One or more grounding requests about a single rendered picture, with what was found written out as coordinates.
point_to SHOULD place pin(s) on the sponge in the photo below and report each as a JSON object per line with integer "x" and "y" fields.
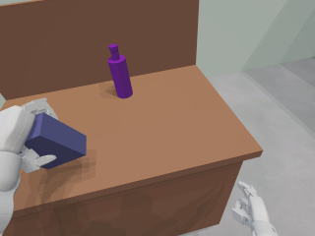
{"x": 49, "y": 136}

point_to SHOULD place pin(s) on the robot left hand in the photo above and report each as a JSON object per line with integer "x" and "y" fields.
{"x": 15, "y": 126}

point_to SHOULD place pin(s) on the robot right forearm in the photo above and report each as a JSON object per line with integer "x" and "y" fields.
{"x": 262, "y": 228}

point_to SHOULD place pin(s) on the robot right hand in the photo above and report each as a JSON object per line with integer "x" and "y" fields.
{"x": 254, "y": 208}

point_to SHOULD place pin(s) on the table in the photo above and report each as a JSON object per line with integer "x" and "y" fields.
{"x": 162, "y": 162}

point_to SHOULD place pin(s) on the robot left forearm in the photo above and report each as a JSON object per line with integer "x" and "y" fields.
{"x": 10, "y": 180}

